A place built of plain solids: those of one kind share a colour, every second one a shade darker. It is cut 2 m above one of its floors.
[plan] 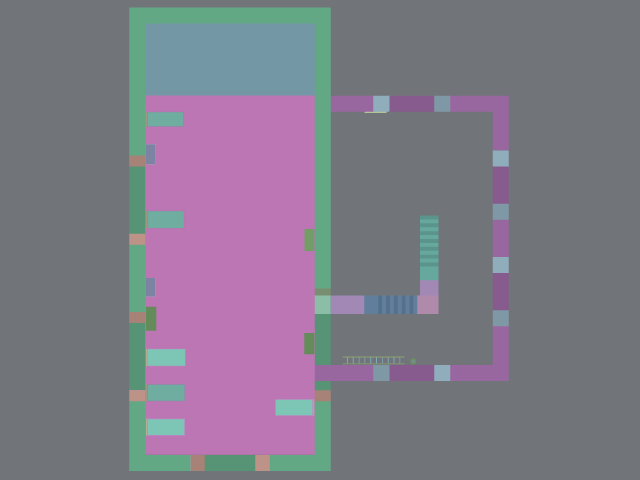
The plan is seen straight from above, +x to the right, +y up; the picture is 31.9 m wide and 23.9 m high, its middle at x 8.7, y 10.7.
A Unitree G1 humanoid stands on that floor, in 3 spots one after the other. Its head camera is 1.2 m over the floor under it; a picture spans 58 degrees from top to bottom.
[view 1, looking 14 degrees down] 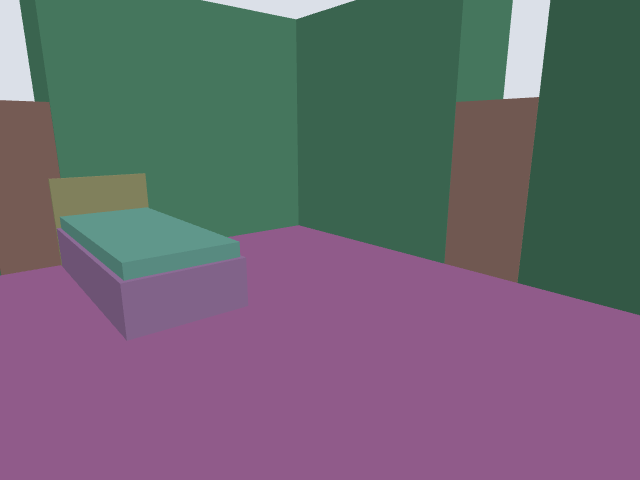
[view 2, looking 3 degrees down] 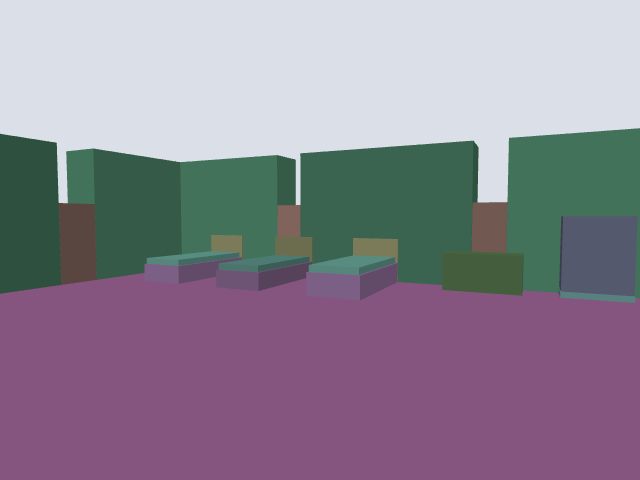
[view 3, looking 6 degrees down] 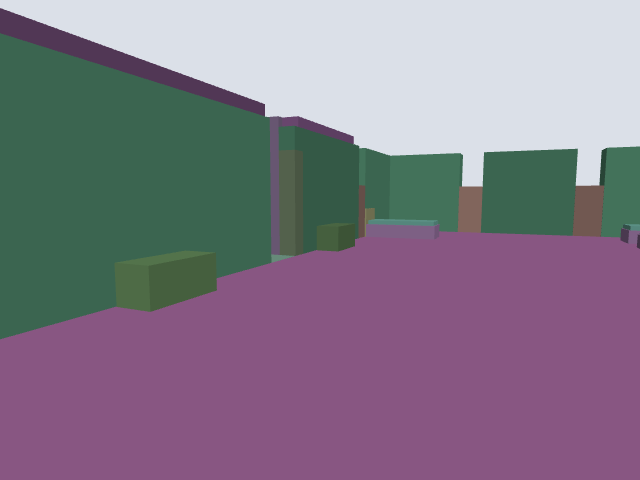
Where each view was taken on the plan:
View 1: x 3.95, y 3.40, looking -40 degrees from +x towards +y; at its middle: floor_dorter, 4.96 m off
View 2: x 7.81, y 7.48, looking -154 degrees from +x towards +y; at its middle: wall_dorter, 8.71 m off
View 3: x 4.58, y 14.50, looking -66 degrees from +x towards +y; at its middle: chest_dorter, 9.28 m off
